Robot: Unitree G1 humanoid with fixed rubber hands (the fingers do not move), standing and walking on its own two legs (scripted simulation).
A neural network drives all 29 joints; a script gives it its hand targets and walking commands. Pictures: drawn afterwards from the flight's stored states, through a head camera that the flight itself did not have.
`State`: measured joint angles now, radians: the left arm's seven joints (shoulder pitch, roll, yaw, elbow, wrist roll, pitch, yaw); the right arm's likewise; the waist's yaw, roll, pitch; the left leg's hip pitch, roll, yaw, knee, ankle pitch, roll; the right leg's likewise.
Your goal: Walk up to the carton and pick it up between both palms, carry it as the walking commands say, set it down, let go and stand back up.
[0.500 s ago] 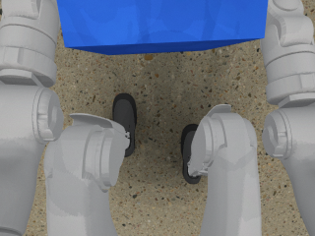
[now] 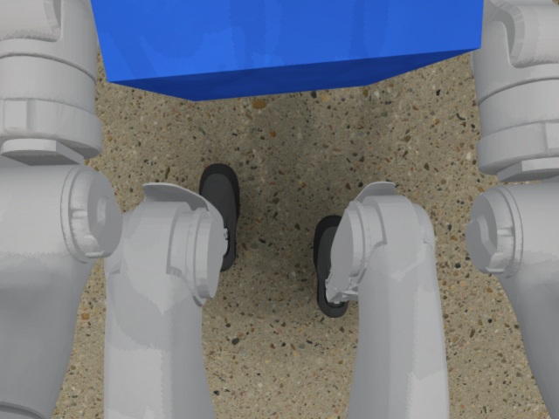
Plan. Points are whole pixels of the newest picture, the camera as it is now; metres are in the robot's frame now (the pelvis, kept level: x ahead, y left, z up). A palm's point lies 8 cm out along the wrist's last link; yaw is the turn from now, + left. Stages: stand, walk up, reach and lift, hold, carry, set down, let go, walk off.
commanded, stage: reach and lift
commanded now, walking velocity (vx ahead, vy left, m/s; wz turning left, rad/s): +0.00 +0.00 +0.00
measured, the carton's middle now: out of the picture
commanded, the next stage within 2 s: none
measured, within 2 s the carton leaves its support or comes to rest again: neither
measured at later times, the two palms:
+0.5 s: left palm out of the picture +0.55 +0.22 -0.05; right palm out of the picture +0.57 -0.15 -0.04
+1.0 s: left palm out of the picture +0.52 +0.22 +0.01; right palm out of the picture +0.55 -0.15 +0.03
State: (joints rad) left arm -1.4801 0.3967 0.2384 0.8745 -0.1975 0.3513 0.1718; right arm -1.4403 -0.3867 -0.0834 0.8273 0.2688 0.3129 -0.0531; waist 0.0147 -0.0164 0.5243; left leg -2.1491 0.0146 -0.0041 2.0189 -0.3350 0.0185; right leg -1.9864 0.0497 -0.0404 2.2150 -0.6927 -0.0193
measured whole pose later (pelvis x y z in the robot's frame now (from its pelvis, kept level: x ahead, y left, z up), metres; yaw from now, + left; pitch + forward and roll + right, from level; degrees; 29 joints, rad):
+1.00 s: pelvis -0.02 +0.00 +0.09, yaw +0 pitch +22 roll -1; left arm -1.34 0.29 0.42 0.57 -0.02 0.54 0.13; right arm -1.43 -0.32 -0.21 0.70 0.17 0.47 0.00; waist 0.01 -0.04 0.53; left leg -1.82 0.01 -0.01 1.72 -0.28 0.01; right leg -1.69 0.06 -0.03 1.89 -0.58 -0.02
